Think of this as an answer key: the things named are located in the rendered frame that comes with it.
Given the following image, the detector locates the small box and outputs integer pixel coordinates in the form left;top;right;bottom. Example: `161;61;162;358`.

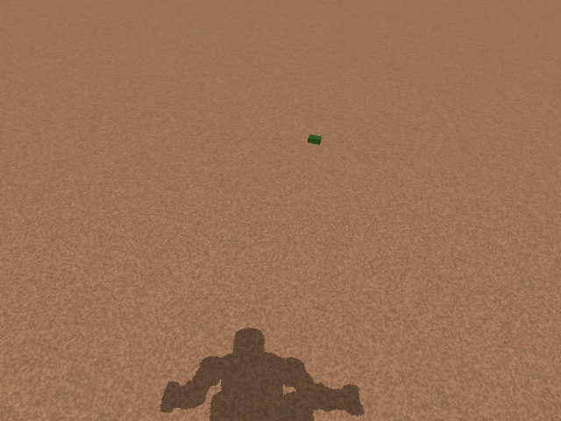
308;134;322;145

